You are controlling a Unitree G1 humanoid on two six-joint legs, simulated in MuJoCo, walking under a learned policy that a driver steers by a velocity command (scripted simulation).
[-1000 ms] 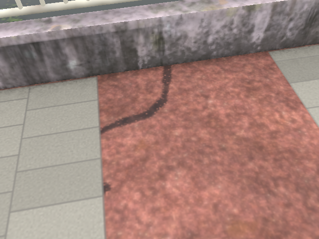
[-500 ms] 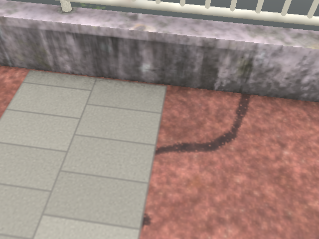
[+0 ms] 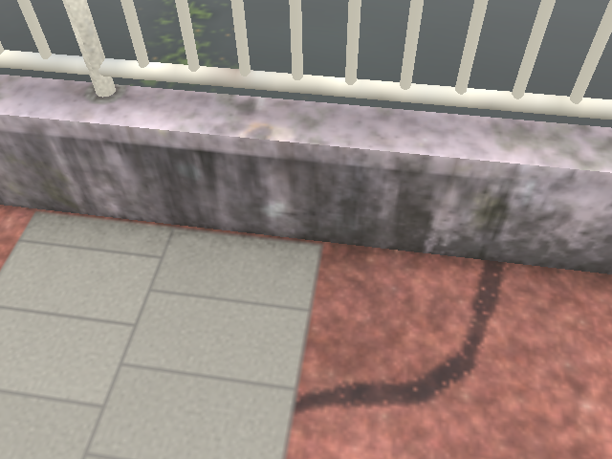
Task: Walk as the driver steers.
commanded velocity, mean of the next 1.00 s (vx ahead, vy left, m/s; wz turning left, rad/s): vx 0.19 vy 0.00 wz -0.16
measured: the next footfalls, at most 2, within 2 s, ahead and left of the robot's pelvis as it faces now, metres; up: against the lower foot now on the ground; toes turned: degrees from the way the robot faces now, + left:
left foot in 0.40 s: +0.37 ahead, +0.08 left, +0.00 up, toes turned -11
right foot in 0.76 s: +0.24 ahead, -0.10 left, +0.00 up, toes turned -8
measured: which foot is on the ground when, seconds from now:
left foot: up 0.00-0.38, down 0.40-1.00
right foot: down 0.00-0.40, up 0.42-0.74, down 0.76-1.00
